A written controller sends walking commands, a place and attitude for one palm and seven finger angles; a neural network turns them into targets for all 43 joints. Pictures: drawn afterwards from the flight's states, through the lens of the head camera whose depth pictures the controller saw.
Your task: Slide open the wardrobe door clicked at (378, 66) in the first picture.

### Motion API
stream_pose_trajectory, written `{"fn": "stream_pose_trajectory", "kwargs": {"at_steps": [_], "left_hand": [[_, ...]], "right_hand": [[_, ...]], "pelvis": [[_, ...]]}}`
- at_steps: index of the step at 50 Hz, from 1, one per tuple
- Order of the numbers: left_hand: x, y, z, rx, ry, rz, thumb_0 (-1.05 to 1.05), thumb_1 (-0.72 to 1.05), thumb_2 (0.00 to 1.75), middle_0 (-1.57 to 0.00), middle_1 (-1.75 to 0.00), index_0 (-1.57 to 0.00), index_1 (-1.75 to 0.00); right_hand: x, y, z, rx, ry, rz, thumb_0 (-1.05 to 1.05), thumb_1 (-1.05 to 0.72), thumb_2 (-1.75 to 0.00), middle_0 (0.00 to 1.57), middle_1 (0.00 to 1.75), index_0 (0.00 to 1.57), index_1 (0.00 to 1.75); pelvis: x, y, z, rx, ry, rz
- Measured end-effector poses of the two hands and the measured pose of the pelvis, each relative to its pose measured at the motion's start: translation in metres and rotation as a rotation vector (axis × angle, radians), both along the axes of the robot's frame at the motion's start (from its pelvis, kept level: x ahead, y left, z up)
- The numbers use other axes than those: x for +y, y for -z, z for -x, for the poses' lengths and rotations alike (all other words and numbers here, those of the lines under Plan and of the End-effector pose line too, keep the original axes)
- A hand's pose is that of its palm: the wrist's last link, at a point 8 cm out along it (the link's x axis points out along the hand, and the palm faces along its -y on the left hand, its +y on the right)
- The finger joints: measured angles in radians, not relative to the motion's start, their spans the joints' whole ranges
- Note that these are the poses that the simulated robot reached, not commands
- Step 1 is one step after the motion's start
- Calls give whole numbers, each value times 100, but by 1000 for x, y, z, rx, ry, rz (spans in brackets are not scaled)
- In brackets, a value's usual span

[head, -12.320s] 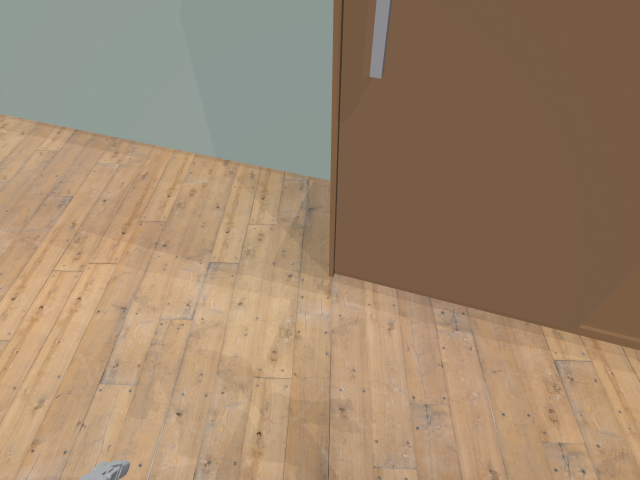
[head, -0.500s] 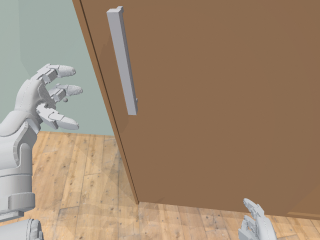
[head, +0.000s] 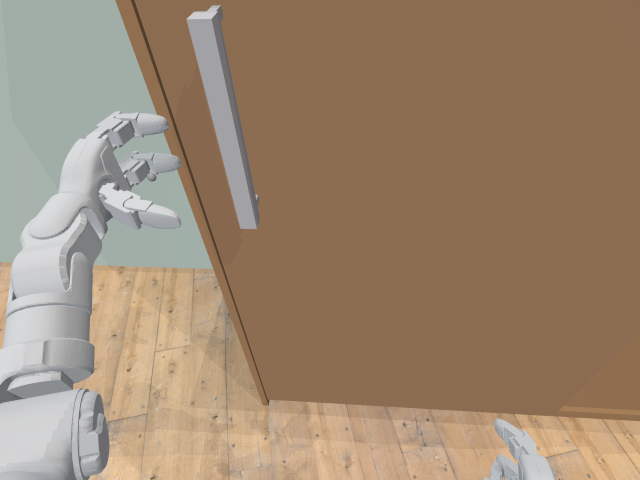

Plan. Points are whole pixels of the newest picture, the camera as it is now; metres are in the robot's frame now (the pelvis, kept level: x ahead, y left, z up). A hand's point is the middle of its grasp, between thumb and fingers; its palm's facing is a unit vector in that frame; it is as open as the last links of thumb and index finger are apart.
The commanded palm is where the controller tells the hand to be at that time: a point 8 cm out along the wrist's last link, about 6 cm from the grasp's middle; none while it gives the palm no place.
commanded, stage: move the hooked fingers beside the handle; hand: left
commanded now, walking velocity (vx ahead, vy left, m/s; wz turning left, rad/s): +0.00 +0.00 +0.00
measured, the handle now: (235, 132) +0.48 +0.13 +0.22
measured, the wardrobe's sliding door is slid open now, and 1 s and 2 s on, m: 0.00 0.00 0.00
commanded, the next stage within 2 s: feel for the door with the fingertips in 1.14 s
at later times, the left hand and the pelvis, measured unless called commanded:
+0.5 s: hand (178, 159) +0.43 +0.20 +0.21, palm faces +0.00 -1.00 -0.01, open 14.0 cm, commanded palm +0.39 +0.26 +0.22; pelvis +0.01 +0.00 +0.00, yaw -1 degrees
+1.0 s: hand (165, 169) +0.41 +0.20 +0.22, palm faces +0.01 -1.00 +0.00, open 14.0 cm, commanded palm +0.39 +0.26 +0.22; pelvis +0.00 +0.01 +0.00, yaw +0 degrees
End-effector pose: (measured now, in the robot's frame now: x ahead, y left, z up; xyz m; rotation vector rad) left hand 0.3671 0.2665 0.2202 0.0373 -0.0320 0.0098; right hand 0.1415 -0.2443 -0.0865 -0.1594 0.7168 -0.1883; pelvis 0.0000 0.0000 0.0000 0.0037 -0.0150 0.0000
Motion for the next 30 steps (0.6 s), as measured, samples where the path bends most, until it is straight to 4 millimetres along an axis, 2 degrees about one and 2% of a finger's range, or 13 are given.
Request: {"fn": "stream_pose_trajectory", "kwargs": {"at_steps": [21,25,30], "left_hand": [[-15,6,-39,21,6,19,-1,-50,30,-30,-120,-30,-120],[-17,5,-42,10,10,24,-1,-50,30,-30,-120,-30,-120],[-12,8,-38,10,-2,24,-1,-50,30,-30,-120,-30,-120]], "right_hand": [[-9,10,26,106,60,11,1,-91,-90,20,30,20,30],[-9,11,28,113,69,7,1,-91,-90,20,30,20,30],[-8,9,27,105,79,-2,1,-91,-90,20,30,20,30]], "pelvis": [[2,-1,-7,24,12,2],[3,-1,-9,27,19,1],[3,-1,-11,25,28,0]]}}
